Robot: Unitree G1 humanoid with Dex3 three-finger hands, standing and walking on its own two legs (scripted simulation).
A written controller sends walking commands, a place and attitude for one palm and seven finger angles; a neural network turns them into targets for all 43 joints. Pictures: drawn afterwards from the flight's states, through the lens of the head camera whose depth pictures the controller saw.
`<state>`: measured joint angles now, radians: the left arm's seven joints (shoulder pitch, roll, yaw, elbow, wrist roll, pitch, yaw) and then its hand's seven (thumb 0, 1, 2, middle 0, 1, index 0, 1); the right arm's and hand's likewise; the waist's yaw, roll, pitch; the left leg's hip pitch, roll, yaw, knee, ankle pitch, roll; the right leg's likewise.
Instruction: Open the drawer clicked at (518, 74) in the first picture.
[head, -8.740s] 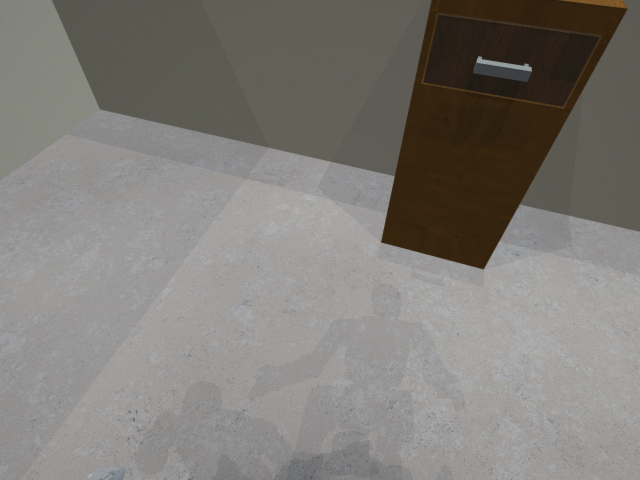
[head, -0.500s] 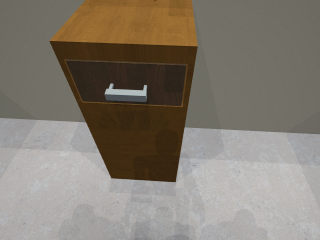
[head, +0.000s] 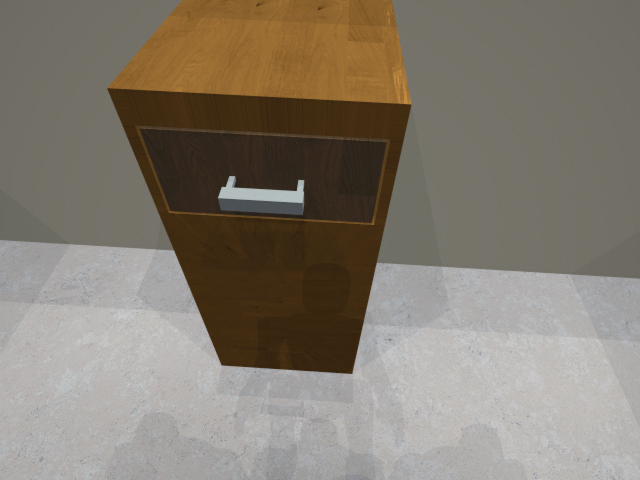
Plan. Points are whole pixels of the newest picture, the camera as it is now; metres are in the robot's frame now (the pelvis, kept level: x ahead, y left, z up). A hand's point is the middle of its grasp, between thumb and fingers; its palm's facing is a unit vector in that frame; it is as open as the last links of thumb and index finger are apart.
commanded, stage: shuffle to correct the standing spot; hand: left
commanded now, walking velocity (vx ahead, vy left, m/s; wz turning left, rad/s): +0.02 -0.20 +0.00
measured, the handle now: (264, 192) +0.53 +0.13 +0.04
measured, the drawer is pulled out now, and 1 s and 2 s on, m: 0.00 0.00 0.00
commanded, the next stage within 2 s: come to a stop and stand still in 0.18 s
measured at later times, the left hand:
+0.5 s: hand out of the picture -0.01 +0.11 -0.17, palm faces +0.02 -0.98 -0.18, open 7.4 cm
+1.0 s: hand out of the picture +0.00 +0.16 -0.18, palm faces +0.02 -0.98 -0.22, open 7.4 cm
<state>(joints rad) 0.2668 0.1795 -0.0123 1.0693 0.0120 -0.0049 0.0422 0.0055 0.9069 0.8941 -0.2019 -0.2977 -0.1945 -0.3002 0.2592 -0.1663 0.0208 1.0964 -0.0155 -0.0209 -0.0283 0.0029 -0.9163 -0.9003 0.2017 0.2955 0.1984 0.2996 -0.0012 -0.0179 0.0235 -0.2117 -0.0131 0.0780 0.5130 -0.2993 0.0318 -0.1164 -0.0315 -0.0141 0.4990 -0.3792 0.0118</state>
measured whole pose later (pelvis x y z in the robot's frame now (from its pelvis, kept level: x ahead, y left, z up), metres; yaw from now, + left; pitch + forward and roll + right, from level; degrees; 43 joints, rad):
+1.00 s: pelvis -0.02 -0.02 +0.00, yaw -1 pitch -3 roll -1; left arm 0.32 0.16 0.00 1.01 0.02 0.01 0.06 0.01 0.91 0.89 -0.20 -0.30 -0.20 -0.30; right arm 0.24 -0.16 -0.01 0.97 -0.01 0.00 -0.03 -0.01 -0.92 -0.90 0.20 0.30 0.20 0.30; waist 0.01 0.01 0.01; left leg -0.26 -0.03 0.04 0.59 -0.28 0.06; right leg -0.16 0.01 -0.10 0.56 -0.35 -0.03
